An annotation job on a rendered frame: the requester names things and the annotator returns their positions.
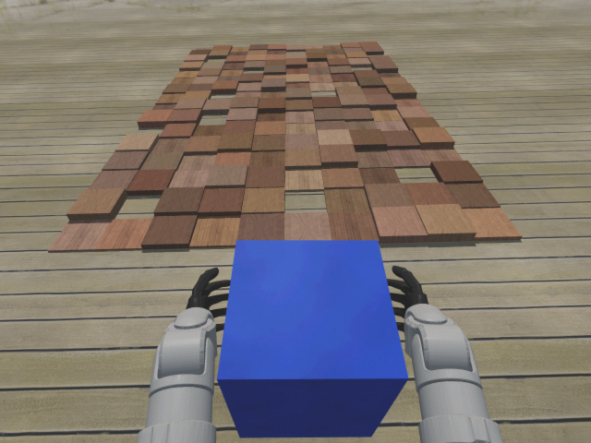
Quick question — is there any robot left forearm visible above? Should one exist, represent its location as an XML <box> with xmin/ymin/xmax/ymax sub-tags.
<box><xmin>137</xmin><ymin>307</ymin><xmax>217</xmax><ymax>443</ymax></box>

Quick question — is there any robot right forearm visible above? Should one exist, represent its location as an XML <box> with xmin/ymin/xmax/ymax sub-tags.
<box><xmin>404</xmin><ymin>304</ymin><xmax>503</xmax><ymax>443</ymax></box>

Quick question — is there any robot right hand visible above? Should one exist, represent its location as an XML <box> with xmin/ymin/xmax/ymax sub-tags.
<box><xmin>387</xmin><ymin>266</ymin><xmax>429</xmax><ymax>332</ymax></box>

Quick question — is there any robot left hand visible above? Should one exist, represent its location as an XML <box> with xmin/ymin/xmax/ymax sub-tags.
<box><xmin>186</xmin><ymin>268</ymin><xmax>231</xmax><ymax>332</ymax></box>

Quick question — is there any carton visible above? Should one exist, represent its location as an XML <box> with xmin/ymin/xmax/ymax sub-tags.
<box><xmin>217</xmin><ymin>240</ymin><xmax>408</xmax><ymax>437</ymax></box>

